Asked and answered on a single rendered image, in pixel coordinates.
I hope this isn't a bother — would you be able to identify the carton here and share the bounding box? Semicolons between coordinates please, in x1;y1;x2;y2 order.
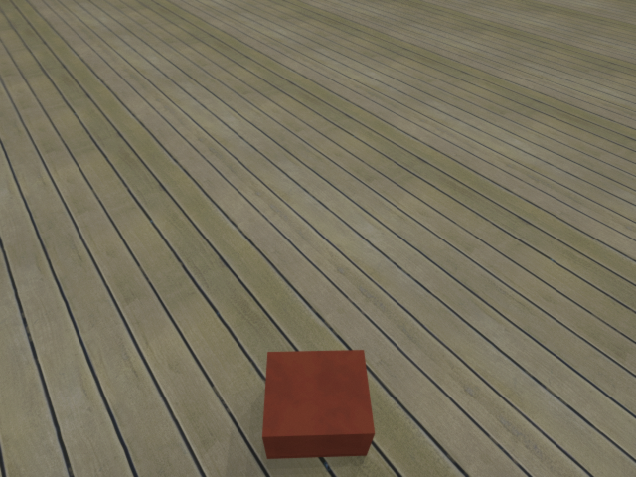
262;350;375;459

